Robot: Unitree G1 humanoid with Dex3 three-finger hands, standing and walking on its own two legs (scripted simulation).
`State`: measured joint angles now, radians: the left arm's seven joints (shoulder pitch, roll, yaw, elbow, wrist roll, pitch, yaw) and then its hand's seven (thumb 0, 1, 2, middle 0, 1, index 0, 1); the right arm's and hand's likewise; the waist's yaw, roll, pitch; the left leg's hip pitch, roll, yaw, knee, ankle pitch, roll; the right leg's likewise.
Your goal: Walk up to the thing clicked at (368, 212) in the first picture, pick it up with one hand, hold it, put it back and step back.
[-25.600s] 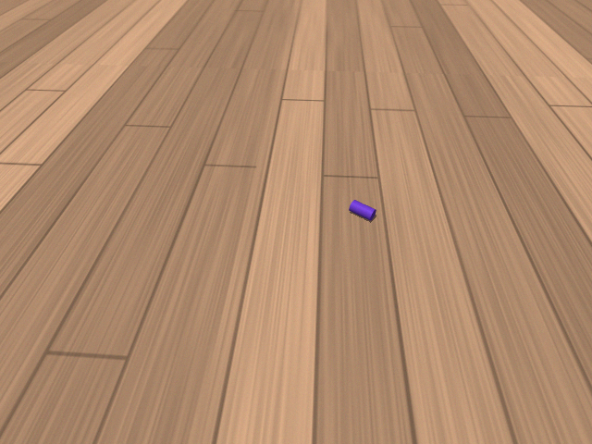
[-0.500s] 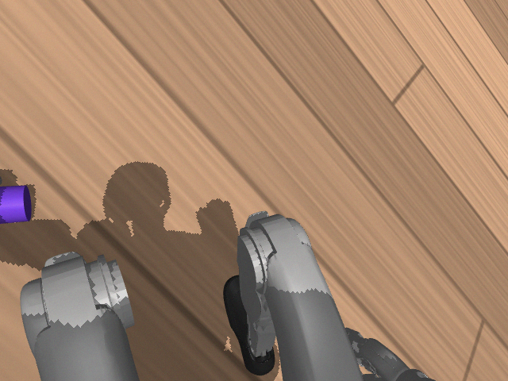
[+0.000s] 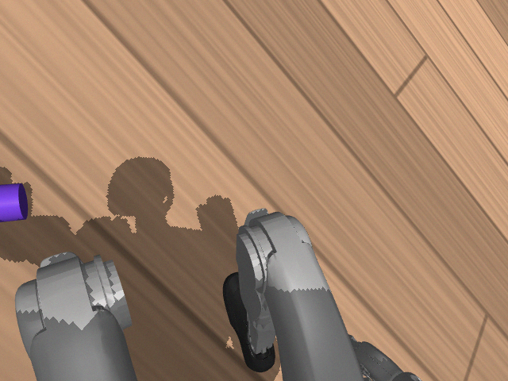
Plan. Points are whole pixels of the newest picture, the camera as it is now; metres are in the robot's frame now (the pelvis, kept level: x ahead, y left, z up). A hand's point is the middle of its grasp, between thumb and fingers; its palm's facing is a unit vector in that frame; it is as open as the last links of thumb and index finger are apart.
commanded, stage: close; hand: left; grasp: from above
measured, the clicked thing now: out of the picture +0.41 +0.32 -0.26
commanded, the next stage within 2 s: none
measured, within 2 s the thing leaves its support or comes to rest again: neither
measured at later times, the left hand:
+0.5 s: hand out of the picture +0.39 +0.33 -0.23, palm faces -0.44 -0.12 -0.89, open 8.5 cm
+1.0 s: hand out of the picture +0.39 +0.33 -0.23, palm faces -0.45 -0.12 -0.89, open 8.5 cm
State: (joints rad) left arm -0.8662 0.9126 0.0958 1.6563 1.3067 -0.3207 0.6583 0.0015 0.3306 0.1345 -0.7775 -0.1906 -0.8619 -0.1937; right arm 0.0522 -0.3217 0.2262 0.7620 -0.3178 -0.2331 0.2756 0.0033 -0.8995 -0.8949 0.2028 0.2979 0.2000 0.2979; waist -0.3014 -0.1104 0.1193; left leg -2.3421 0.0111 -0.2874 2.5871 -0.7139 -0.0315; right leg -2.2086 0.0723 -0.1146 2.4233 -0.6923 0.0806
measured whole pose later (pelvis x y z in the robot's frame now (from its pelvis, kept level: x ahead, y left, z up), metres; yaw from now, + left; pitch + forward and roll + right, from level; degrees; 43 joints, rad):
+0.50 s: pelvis +0.00 +0.00 +0.00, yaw +0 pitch +25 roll -14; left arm -0.87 0.90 0.08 1.66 1.32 -0.31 0.66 0.00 0.33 0.15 -0.78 -0.20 -0.85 -0.20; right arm 0.05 -0.33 0.22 0.77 -0.31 -0.24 0.28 0.00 -0.90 -0.89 0.20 0.30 0.20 0.30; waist -0.30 -0.11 0.11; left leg -2.34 0.01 -0.28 2.59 -0.71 -0.02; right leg -2.20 0.07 -0.11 2.42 -0.70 0.08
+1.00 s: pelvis +0.00 +0.00 +0.00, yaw +0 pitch +25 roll -13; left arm -0.87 0.90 0.09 1.66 1.30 -0.31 0.67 0.01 0.32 0.19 -0.76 -0.24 -0.83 -0.24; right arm 0.05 -0.33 0.22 0.77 -0.32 -0.24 0.28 0.00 -0.90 -0.89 0.20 0.30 0.20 0.30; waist -0.30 -0.11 0.12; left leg -2.34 0.01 -0.29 2.59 -0.72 -0.04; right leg -2.21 0.07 -0.12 2.42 -0.69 0.08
